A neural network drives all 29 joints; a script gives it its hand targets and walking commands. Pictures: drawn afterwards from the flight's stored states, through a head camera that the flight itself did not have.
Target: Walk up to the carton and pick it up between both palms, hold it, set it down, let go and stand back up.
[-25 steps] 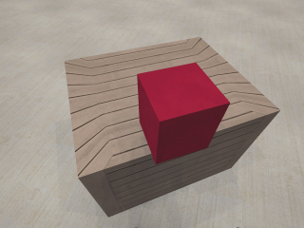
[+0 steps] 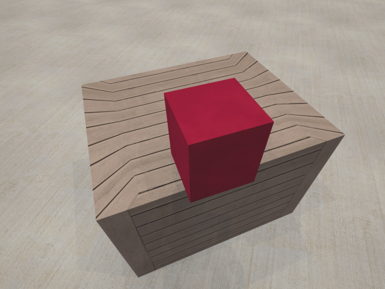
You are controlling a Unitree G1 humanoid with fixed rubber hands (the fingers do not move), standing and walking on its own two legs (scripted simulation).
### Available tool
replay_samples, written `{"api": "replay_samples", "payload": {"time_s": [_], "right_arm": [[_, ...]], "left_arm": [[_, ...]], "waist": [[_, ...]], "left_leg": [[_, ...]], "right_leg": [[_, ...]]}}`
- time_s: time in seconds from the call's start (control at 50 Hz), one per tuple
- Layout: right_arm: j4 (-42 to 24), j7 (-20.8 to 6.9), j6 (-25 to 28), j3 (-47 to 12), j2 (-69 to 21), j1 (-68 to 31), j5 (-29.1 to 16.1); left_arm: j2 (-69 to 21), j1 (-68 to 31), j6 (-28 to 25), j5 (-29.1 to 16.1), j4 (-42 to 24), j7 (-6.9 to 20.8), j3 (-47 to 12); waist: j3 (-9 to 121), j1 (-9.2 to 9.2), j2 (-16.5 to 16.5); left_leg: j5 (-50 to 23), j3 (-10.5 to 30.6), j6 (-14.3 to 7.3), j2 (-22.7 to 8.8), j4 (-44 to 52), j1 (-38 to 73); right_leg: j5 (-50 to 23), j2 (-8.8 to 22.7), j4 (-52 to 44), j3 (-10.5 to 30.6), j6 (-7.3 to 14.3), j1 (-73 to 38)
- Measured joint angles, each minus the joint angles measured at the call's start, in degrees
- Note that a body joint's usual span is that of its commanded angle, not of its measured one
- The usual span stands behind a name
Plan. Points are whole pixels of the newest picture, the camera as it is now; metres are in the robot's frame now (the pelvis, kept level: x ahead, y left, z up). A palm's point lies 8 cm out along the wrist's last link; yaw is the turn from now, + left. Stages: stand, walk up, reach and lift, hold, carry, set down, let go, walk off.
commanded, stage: walk up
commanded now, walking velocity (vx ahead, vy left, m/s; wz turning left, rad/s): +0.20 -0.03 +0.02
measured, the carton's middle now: (212, 140) +0.50 -0.04 -0.01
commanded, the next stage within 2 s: none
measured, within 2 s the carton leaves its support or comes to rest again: neither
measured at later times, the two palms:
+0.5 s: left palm out of the picture +0.02 +0.21 -0.15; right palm (296, 280) +0.16 -0.21 -0.14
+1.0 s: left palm out of the picture +0.09 +0.23 -0.12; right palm out of the picture +0.06 -0.25 -0.14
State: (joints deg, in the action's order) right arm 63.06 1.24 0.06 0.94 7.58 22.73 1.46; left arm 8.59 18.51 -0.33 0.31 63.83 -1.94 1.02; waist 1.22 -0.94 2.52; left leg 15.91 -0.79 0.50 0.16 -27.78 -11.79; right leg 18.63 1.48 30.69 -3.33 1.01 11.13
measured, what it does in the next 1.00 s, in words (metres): steps on the spot: left foot, then right foot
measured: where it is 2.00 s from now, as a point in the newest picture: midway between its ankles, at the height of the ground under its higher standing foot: outside the picture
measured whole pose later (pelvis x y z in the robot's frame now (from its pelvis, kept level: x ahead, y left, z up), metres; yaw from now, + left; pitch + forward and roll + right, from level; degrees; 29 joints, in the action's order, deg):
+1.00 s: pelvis +0.04 -0.01 +0.01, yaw +1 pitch +1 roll +1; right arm 57.4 1.2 -3.3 4.0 12.4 15.8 1.9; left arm 9.1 12.3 1.6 1.3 58.1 -2.0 3.1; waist 1.4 -0.4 -1.0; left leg 22.8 -0.3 1.6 1.0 -50.3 -20.7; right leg 9.2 2.9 25.0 -4.5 1.0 17.3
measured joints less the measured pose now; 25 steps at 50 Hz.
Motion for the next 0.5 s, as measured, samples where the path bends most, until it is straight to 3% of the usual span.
{"api": "replay_samples", "payload": {"time_s": [0.14, 0.2, 0.3, 0.36, 0.42, 0.46, 0.5], "right_arm": [[-0.98, -0.34, 0.25, -0.13, -0.45, -0.08, -0.41], [-0.79, -0.53, 0.22, -0.39, 0.02, -0.25, -0.68], [-3.09, -1.10, 1.19, 0.32, 1.45, -5.45, -0.40], [-5.17, -0.46, 1.50, 0.89, 2.37, -10.35, -1.00], [-6.05, 0.05, 2.07, 0.82, 2.48, -12.72, -1.32], [-5.40, 0.18, 2.55, 0.63, 1.11, -12.88, -0.99], [-4.96, 0.18, 2.53, 0.11, 0.30, -12.25, -1.12]], "left_arm": [[0.78, 0.47, -0.87, 0.94, -0.69, 0.99, 0.68], [0.06, 1.29, -2.21, 0.96, -1.46, 0.84, 0.79], [-1.62, 5.23, -3.55, 1.18, -0.76, 0.13, 0.14], [-3.14, 6.63, -2.88, 1.21, 0.91, -0.08, -0.89], [-3.90, 7.12, -2.29, 0.79, 1.81, 0.08, -1.25], [-2.92, 6.05, -1.78, 0.05, 2.28, 0.05, -1.07], [-2.28, 4.54, -0.99, -0.45, 1.83, -0.23, -0.76]], "waist": [[1.16, -0.36, -2.56], [1.42, 1.02, -3.82], [-1.21, 3.14, -2.62], [-4.01, 2.61, -2.71], [-5.31, 1.82, -2.90], [-5.44, 1.83, -0.45], [-4.77, 1.64, -0.13]], "left_leg": [[3.29, 0.33, 0.48, -1.58, -3.06, -0.95], [5.59, 0.30, 0.13, -2.34, -8.68, -3.43], [9.79, -3.59, 0.39, -3.01, -20.19, -11.31], [5.34, -3.46, -0.45, -2.67, -13.92, -12.50], [-8.52, -3.44, -1.88, -1.94, -3.34, -9.64], [-7.66, -4.42, -2.48, -0.37, -2.33, -7.66], [-5.69, -4.32, -2.83, -0.22, -1.46, -6.21]], "right_leg": [[2.54, -1.48, 0.96, -0.46, 0.79, 0.01], [3.63, -2.28, -0.28, -1.37, 1.54, -1.29], [2.83, -1.70, -5.01, -0.79, 1.39, -5.68], [3.19, -1.36, -5.62, -0.32, 0.68, -7.50], [5.43, -1.34, -2.73, -0.43, -0.07, -8.27], [6.31, 0.53, 2.19, 0.12, -0.83, -7.31], [7.53, 0.39, 8.07, 0.36, -1.39, -4.93]]}}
